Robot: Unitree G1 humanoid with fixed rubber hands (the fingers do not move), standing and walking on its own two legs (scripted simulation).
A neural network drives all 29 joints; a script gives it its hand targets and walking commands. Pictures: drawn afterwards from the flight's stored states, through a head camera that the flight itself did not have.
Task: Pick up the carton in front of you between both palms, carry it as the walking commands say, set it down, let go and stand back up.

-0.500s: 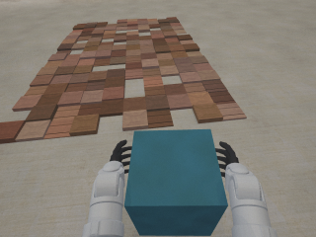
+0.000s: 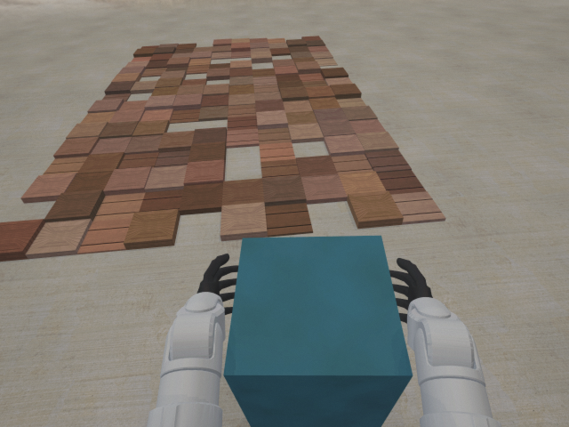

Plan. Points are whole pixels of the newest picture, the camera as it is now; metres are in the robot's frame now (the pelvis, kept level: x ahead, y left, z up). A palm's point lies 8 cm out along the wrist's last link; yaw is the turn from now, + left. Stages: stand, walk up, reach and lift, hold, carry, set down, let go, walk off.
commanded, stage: carry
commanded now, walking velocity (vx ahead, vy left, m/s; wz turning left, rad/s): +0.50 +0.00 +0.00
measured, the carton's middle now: (313, 336) +0.28 +0.00 -0.02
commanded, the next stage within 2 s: none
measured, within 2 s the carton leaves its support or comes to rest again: neither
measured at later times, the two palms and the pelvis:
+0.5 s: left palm (216, 227) +0.42 +0.16 +0.09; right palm (396, 223) +0.42 -0.14 +0.09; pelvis +0.19 +0.00 +0.00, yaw +1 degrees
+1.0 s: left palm (215, 136) +0.73 +0.21 +0.09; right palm (343, 137) +0.71 -0.08 +0.10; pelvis +0.49 +0.08 +0.01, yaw -2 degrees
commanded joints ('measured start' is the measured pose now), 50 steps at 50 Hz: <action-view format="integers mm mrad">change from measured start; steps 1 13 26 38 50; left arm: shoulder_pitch -510 -312 -167 -68 -22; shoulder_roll -940 -841 -759 -620 -774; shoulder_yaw -598 -812 -754 -763 -806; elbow -110 -536 -800 -844 -779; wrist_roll -300 -467 -492 -505 -423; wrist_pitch -9 264 415 435 366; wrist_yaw -208 -63 75 79 28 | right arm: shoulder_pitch -603 -325 -181 -46 -108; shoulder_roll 942 820 751 622 738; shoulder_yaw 622 759 739 706 821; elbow -143 -577 -767 -784 -813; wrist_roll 326 428 503 456 519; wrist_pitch -25 247 402 401 357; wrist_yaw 222 56 -54 -93 25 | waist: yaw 14 -28 21 -31 -11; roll -127 168 -69 265 117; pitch -149 -238 -175 -326 -169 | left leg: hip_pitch -162 259 -566 396 178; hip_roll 12 267 131 410 286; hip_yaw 106 -112 160 -319 103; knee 87 -204 379 -208 -371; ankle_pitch -121 296 60 -203 189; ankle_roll -6 149 -7 181 122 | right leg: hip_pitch -39 -422 188 -403 -554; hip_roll -209 -8 -330 -57 -147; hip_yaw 200 -210 46 -260 -168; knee -209 149 -311 644 404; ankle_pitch -425 -98 18 33 183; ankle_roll -81 -2 -147 43 6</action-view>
